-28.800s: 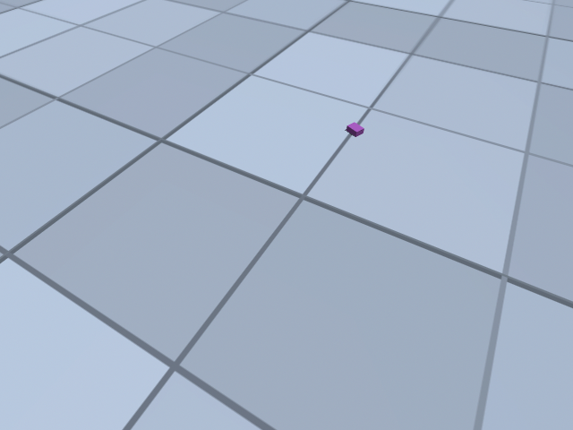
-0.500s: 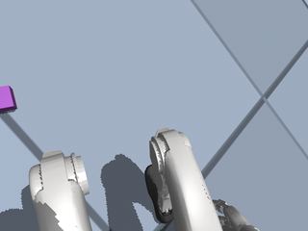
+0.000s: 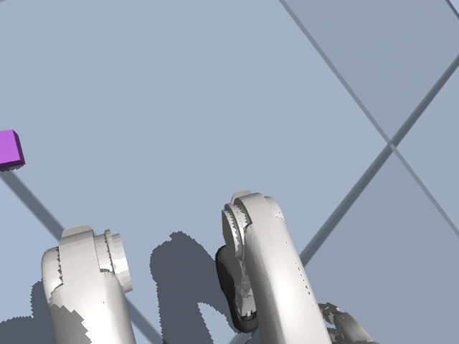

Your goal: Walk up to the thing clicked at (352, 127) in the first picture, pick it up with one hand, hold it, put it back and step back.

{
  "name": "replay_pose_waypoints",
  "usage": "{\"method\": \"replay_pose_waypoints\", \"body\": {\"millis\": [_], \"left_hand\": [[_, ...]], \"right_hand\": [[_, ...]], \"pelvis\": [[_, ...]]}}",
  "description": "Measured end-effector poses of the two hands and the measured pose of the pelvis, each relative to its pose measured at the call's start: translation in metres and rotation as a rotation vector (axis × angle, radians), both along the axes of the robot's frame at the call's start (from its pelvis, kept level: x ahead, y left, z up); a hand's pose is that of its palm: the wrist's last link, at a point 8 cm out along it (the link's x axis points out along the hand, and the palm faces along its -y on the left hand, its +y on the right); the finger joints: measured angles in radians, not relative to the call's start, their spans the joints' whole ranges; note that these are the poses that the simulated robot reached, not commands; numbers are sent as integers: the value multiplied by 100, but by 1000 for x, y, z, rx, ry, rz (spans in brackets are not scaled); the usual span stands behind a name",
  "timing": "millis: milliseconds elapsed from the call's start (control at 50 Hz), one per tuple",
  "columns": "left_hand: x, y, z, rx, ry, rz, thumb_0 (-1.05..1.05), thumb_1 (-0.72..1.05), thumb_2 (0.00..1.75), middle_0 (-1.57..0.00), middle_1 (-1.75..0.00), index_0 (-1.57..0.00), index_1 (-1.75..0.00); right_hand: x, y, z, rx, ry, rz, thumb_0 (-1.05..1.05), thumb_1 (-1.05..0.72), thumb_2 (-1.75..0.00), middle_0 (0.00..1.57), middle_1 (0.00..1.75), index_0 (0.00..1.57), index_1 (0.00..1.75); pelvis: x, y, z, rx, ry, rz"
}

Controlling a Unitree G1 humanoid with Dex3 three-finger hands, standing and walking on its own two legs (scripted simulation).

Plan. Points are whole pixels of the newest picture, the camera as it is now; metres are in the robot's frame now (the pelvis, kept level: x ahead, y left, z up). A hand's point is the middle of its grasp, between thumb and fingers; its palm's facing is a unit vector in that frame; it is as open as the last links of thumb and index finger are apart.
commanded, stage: rise first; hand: left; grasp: from above
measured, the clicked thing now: out of the picture +0.49 +0.34 -0.30
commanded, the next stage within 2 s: none
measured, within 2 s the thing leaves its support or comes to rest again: neither
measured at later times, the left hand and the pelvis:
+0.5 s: hand out of the picture +0.44 +0.38 -0.17, palm faces -0.43 -0.12 -0.90, open 13.3 cm; pelvis +0.00 +0.00 +0.00, yaw +0 degrees
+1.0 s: hand out of the picture +0.44 +0.38 -0.17, palm faces -0.43 -0.12 -0.90, open 13.2 cm; pelvis +0.00 +0.00 +0.00, yaw +0 degrees
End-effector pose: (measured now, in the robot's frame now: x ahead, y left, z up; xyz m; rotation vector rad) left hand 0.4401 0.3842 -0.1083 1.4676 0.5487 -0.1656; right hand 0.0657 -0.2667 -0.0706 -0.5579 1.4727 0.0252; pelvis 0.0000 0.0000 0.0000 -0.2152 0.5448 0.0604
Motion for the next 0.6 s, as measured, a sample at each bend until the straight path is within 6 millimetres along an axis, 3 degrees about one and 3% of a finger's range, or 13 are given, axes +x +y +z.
{"method": "replay_pose_waypoints", "body": {"millis": [600], "left_hand": [[3,0,-1,-1,-6,-5,0,-40,90,-23,-88,-22,-90]], "right_hand": [[5,1,0,4,-14,12,1,-90,-90,21,30,20,30]], "pelvis": [[1,1,-1,0,3,3]]}}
